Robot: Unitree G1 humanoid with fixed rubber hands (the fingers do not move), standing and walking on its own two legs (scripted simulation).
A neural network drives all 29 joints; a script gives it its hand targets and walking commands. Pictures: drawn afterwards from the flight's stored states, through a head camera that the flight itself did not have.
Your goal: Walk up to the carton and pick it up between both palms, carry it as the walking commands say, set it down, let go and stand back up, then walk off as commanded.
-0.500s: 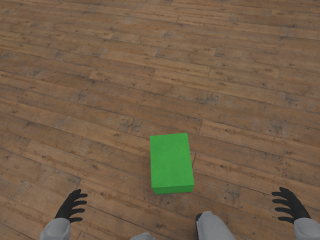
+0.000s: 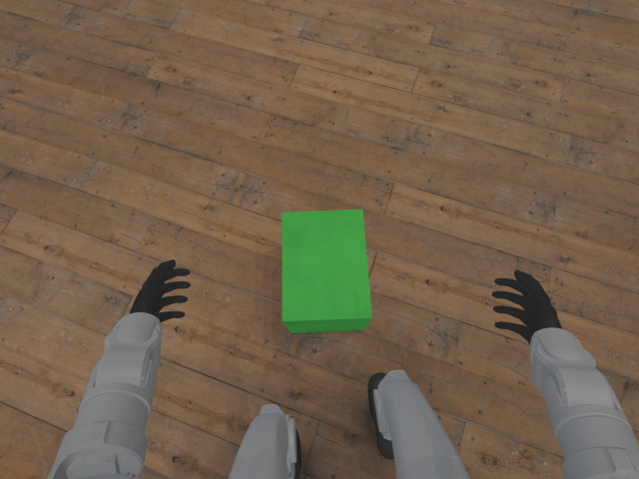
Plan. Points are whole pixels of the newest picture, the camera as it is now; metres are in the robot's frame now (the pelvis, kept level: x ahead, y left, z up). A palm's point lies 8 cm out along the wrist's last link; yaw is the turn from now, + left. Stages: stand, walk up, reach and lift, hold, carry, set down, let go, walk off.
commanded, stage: reach and lift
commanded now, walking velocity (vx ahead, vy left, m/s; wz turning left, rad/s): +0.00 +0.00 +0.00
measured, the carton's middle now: (325, 274) +0.52 -0.02 -0.60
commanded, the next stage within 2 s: none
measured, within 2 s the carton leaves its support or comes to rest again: neither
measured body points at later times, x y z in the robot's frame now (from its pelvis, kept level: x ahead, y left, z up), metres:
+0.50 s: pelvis -0.01 -0.01 -0.04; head +0.27 -0.02 +0.32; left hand +0.48 +0.18 -0.14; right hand +0.44 -0.25 -0.15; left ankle +0.01 +0.13 -0.67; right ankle +0.11 -0.14 -0.67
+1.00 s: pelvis -0.02 -0.01 -0.06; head +0.31 -0.02 +0.25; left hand +0.52 +0.17 -0.19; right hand +0.50 -0.22 -0.20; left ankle +0.01 +0.13 -0.67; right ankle +0.11 -0.14 -0.67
